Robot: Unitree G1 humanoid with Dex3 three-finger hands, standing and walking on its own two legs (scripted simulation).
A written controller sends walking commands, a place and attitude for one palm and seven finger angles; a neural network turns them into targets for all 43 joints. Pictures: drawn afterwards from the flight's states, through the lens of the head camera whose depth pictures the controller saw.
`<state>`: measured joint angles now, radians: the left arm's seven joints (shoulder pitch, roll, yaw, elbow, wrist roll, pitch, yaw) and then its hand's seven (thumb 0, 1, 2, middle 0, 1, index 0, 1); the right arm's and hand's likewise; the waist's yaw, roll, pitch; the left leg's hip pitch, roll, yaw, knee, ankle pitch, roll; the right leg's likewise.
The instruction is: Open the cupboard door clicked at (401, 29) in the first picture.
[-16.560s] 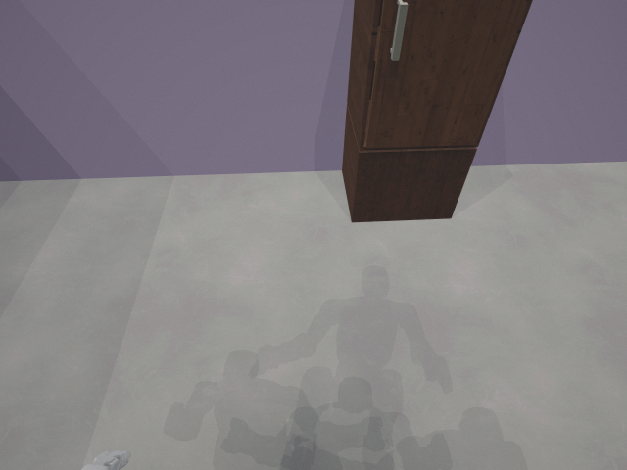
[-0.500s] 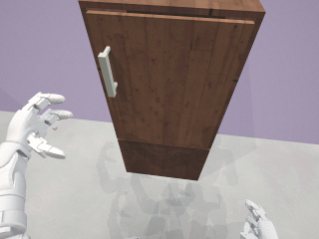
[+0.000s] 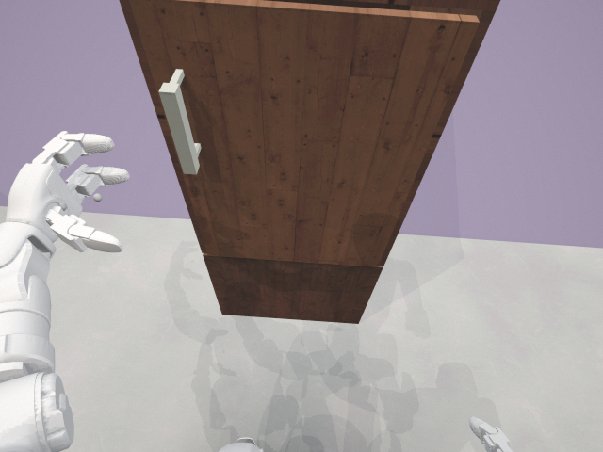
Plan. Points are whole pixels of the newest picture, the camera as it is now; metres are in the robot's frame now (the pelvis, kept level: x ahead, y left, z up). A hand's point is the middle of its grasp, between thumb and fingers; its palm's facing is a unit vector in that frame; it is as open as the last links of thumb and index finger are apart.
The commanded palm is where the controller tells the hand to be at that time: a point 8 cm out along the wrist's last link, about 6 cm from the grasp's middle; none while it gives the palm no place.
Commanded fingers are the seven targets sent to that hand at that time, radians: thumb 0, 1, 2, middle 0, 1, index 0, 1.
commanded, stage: move the hooked fingers beside the handle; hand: left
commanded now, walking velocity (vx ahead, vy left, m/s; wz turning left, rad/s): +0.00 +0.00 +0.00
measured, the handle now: (185, 124) +0.55 +0.20 +0.11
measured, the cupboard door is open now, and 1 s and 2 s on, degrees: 0 0 0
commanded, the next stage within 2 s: none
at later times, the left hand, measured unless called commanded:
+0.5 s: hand (120, 156) +0.46 +0.26 +0.13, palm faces -0.04 -1.00 +0.01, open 14.0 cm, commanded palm +0.44 +0.31 +0.11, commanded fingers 0.00 -0.50 0.30 -0.30 -1.20 -0.30 -1.20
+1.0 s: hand (133, 128) +0.52 +0.26 +0.12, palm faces -0.03 -1.00 +0.01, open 14.0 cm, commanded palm +0.50 +0.31 +0.11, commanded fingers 0.00 -0.50 0.30 -0.30 -1.20 -0.30 -1.20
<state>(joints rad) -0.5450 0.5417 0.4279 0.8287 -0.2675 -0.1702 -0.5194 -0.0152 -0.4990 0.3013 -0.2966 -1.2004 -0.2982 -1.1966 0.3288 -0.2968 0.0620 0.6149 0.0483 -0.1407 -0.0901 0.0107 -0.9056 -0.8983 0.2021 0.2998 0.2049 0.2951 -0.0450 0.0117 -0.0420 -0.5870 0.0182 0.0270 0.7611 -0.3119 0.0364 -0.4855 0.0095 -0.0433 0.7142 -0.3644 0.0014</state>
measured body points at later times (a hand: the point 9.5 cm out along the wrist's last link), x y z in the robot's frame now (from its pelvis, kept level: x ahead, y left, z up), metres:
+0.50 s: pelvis +0.01 +0.00 -0.01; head +0.08 +0.01 +0.44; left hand +0.45 +0.31 +0.13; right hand +0.05 -0.28 -0.11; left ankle +0.04 +0.09 -0.71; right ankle +0.00 -0.13 -0.71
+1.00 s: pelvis +0.01 +0.00 -0.02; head +0.13 +0.02 +0.41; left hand +0.52 +0.32 +0.12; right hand -0.01 -0.29 -0.11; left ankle +0.04 +0.09 -0.71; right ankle +0.00 -0.13 -0.71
